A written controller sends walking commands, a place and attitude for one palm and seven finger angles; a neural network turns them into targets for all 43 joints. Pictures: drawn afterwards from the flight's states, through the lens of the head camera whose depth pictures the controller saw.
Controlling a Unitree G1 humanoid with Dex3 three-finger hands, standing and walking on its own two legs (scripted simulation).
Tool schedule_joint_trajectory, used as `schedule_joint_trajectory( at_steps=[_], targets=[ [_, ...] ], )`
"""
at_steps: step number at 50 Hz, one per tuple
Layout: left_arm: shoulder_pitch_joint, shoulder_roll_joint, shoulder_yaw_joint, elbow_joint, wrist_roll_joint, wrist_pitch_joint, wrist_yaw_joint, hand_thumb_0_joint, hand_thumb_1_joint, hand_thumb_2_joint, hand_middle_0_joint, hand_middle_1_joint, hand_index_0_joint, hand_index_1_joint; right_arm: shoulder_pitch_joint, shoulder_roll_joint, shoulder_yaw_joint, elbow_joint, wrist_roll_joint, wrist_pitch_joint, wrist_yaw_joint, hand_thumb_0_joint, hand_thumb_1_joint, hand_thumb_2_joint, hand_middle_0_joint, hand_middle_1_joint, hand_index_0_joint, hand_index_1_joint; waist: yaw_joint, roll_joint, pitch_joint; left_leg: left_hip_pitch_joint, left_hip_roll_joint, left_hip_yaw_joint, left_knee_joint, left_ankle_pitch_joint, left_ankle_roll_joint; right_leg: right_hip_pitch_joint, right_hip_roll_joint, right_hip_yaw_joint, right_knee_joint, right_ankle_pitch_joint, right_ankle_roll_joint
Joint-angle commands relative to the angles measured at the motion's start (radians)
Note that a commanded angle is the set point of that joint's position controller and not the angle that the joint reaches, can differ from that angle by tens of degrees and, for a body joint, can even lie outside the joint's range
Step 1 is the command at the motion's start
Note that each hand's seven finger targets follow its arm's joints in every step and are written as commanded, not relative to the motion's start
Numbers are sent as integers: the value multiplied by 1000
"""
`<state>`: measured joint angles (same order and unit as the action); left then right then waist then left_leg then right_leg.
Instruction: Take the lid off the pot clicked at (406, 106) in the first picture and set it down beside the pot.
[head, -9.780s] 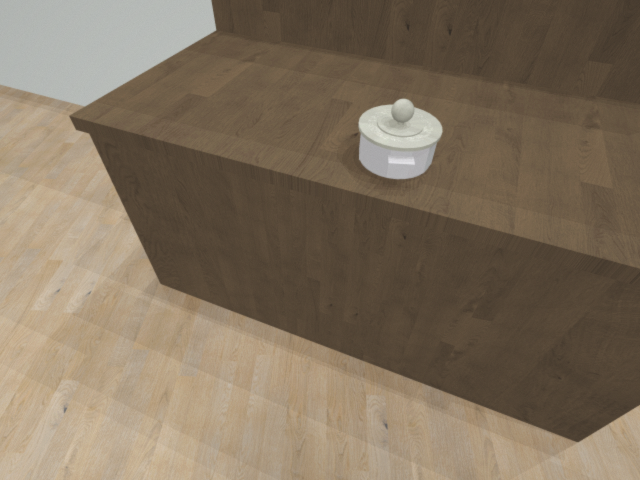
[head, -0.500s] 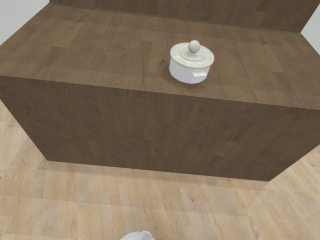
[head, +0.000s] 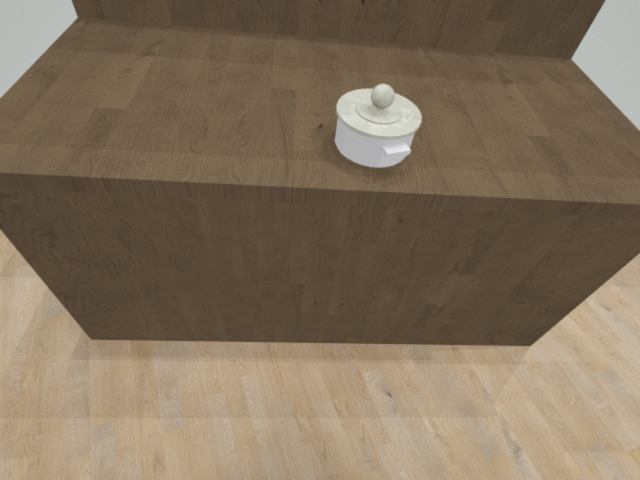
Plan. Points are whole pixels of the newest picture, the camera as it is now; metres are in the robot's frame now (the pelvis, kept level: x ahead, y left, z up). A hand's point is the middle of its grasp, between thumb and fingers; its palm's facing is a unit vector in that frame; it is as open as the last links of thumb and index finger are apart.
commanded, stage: look again from close up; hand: left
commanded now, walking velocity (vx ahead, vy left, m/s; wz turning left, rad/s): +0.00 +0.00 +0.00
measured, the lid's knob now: (382, 96) +0.78 -0.11 +0.08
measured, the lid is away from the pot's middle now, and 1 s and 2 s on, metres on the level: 0.00 0.00 0.00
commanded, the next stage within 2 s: shuffle to correct the standing spot in 1.50 s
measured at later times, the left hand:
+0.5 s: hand out of the picture -0.02 +0.11 -0.18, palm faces +0.02 -0.99 -0.13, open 7.4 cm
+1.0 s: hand out of the picture +0.04 +0.09 -0.18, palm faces +0.02 -0.98 -0.18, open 7.4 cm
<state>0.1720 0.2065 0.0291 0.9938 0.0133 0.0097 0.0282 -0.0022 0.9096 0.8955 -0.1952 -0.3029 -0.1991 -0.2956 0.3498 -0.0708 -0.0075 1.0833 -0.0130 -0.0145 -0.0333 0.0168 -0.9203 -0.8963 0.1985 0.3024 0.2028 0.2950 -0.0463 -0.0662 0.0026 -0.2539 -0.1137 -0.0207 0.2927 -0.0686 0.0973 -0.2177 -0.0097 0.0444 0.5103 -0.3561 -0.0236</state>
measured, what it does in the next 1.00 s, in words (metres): steps on the spot: right foot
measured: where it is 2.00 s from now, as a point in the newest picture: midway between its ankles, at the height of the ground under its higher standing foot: outside the picture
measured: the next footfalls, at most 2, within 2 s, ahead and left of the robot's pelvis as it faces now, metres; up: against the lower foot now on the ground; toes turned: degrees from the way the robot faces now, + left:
right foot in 0.04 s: +0.00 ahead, -0.14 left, +0.00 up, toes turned +3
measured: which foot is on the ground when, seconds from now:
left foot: down 0.00-1.00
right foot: up 0.00-0.02, down 0.04-1.00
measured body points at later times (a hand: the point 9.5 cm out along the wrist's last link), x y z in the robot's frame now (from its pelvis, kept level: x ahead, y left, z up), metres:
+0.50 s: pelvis +0.02 -0.04 +0.00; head +0.05 -0.03 +0.45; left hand -0.02 +0.16 -0.17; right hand +0.01 -0.26 -0.16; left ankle +0.05 +0.05 -0.74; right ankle -0.04 -0.14 -0.74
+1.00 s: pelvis +0.05 -0.07 -0.01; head +0.07 -0.06 +0.44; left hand +0.04 +0.15 -0.17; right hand +0.04 -0.29 -0.16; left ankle +0.05 +0.05 -0.74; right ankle -0.04 -0.14 -0.74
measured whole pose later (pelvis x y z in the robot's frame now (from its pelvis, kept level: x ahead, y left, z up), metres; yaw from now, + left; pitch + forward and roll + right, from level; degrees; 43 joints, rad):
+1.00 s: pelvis +0.05 -0.07 -0.01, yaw -1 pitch +0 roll +1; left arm 0.32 0.14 0.00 1.06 0.00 -0.03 0.05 0.00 0.91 0.90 -0.20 -0.30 -0.20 -0.30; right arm 0.26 -0.13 0.00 1.14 0.00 -0.02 -0.05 0.01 -0.93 -0.90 0.19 0.30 0.20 0.29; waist 0.00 -0.04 0.04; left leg -0.22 -0.02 -0.03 0.45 -0.24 0.00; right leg -0.05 0.09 0.05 0.38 -0.33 -0.08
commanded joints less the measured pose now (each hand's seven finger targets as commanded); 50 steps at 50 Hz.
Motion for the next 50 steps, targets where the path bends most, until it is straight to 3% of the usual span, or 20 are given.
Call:
schedule_joint_trajectory(
  at_steps=[1, 2, 3, 6, 8, 16, 23, 25, 27, 35, 41, 45, 47, 50],
  targets=[
    [127, 51, 7, 16, -3, -10, 9, 0, 900, 900, -200, -300, -200, -300, 75, -139, -31, -7, 7, -7, 1, 0, -900, -900, 200, 300, 200, 300, 44, 65, 44, -54, 208, -242, -100, -318, -66, 99, -48, 61, -166, 102, -21],
    [133, 48, 4, 19, -5, -12, 9, 0, 900, 900, -200, -300, -200, -300, 64, -136, -28, -6, 7, -7, 2, 0, -900, -900, 200, 300, 200, 300, 45, 77, 60, -42, 188, -219, -77, -290, -75, 66, -63, 75, -174, 82, -33],
    [151, 51, 0, 25, -6, -16, 9, 0, 900, 900, -200, -300, -200, -300, 61, -133, -27, -9, 8, -9, 4, 0, -900, -900, 200, 300, 200, 300, 43, 95, 34, 7, 178, -206, -57, -246, -78, 42, -77, 79, -174, 82, -39],
    [152, 31, -5, 43, -6, -29, 10, 0, 900, 900, -200, -300, -200, -300, 57, -143, -32, -4, 10, -9, 3, 0, -900, -900, 200, 300, 200, 300, 27, 36, -4, 81, 189, -192, -15, -152, -65, 29, -59, 61, -163, 135, -30],
    [160, 16, -11, 51, -7, -31, 12, 0, 900, 900, -200, -300, -200, -300, 53, -140, -28, 6, 10, -11, 1, 0, -900, -900, 200, 300, 200, 300, 27, 67, 13, 92, 190, -183, -7, -108, -60, 12, -61, 60, -162, 157, -28],
    [220, 7, -26, 90, -6, -39, 14, 0, 900, 900, -200, -300, -200, -300, 29, -133, -18, 23, 17, -7, -2, 0, -900, -900, 200, 300, 200, 300, 29, 69, 81, 86, 181, -150, 24, -118, -56, -21, -68, 78, -197, 133, -32],
    [251, -6, -33, 102, -6, -47, 15, 0, 900, 900, -200, -300, -200, -300, 11, -138, -11, 29, 16, -14, -5, 0, -900, -900, 200, 300, 200, 300, 31, 50, 74, 105, 178, -126, 67, -23, -56, -11, -73, 87, -193, 205, -36],
    [263, -6, -31, 103, -7, -50, 17, 0, 900, 900, -200, -300, -200, -300, 4, -142, -11, 29, 16, -19, -6, 0, -900, -900, 200, 300, 200, 300, 36, 41, 40, 119, 179, -119, 84, 24, -55, 18, -76, 88, -186, 257, -36],
    [261, -6, -30, 101, -7, -49, 18, 0, 900, 900, -200, -300, -200, -300, -4, -139, -10, 30, 17, -19, -7, 0, -900, -900, 200, 300, 200, 300, 37, 51, 62, 106, 177, -115, 89, 26, -56, 16, -77, 90, -186, 266, -37],
    [269, 2, -23, 85, -9, -51, 22, 0, 900, 900, -200, -300, -200, -300, -16, -141, -7, 28, 16, -22, -11, 0, -900, -900, 200, 300, 200, 300, 47, 37, 43, 98, 178, -91, 121, 85, -63, 72, -85, 95, -181, 406, -28],
    [264, 12, -18, 71, -9, -46, 25, 0, 900, 900, -200, -300, -200, -300, -21, -141, -6, 26, 18, -16, -14, 0, -900, -900, 200, 300, 200, 300, 52, 43, 78, 71, 174, -75, 133, 52, -70, 77, -86, 99, -186, 433, -14],
    [266, 21, -15, 62, -11, -47, 26, 0, 900, 900, -200, -300, -200, -300, -15, -145, -5, 25, 17, -17, -15, 0, -900, -900, 200, 300, 200, 300, 50, 38, 42, 85, 177, -66, 144, 86, -72, 109, -87, 101, -178, 515, -4],
    [263, 17, -15, 59, -11, -45, 26, 0, 900, 900, -200, -300, -200, -300, -20, -143, -5, 25, 17, -16, -16, 0, -900, -900, 200, 300, 200, 300, 52, 45, 63, 85, 178, -69, 138, 71, -72, 90, -84, 101, -182, 470, -8],
    [265, 19, -13, 56, -11, -45, 27, 0, 900, 900, -200, -300, -200, -300, -17, -147, -5, 25, 16, -17, -16, 0, -900, -900, 200, 300, 200, 300, 53, 37, 52, 92, 179, -65, 143, 95, -71, 102, -82, 98, -182, 499, -1]
  ],
)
